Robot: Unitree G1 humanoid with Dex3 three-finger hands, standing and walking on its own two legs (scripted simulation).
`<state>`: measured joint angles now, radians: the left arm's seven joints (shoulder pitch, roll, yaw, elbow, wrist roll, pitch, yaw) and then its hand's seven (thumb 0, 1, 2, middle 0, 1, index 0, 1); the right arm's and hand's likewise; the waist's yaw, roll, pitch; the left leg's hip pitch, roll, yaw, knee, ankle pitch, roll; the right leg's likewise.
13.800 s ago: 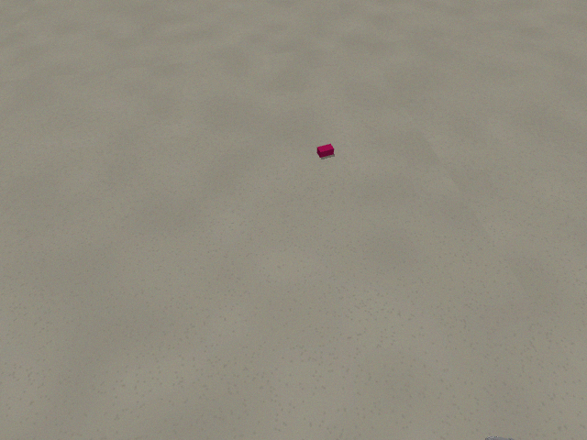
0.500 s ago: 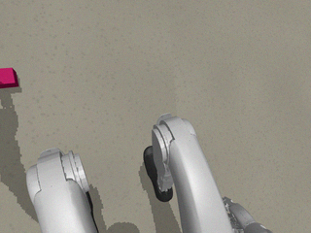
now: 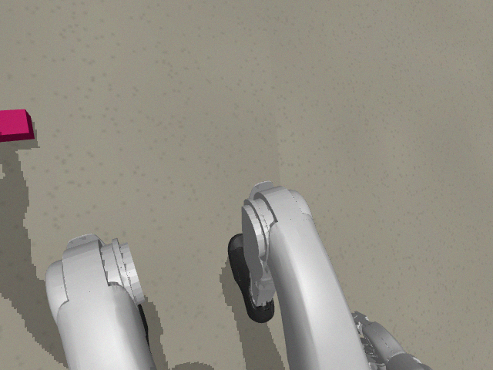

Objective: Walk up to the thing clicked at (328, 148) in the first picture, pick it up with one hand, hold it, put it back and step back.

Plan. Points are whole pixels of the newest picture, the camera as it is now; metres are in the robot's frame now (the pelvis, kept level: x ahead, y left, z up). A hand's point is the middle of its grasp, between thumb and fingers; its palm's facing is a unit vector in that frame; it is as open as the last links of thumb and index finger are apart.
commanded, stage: rise first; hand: left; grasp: from above
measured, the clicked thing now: (4, 126) +0.53 +0.29 -0.30
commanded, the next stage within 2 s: approach in 0.34 s
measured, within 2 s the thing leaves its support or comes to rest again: neither
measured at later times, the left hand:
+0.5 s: hand out of the picture +0.48 +0.33 -0.18, palm faces -0.47 -0.04 -0.88, open 9.4 cm
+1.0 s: hand out of the picture +0.52 +0.28 -0.17, palm faces -0.47 -0.02 -0.88, open 10.6 cm
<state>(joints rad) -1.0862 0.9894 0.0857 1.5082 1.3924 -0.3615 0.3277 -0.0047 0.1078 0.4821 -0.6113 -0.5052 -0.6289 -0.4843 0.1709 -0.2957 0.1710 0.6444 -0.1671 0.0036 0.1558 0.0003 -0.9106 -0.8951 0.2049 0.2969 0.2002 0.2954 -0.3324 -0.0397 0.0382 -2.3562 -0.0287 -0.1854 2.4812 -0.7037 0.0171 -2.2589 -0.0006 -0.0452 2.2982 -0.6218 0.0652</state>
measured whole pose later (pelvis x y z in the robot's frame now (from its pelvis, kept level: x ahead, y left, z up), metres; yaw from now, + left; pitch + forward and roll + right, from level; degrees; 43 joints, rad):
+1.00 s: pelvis +0.00 +0.00 +0.00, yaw +0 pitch +34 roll -13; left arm -1.17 0.93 0.05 1.54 1.36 -0.21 0.30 0.00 0.04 0.55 -0.52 -0.58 -0.55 -0.55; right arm 0.22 -0.30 0.20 0.60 -0.14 0.01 0.14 0.00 -0.89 -0.88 0.20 0.30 0.20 0.30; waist -0.41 0.00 0.04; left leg -2.37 -0.02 -0.18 2.46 -0.70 0.01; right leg -2.29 0.00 -0.04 2.29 -0.61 0.07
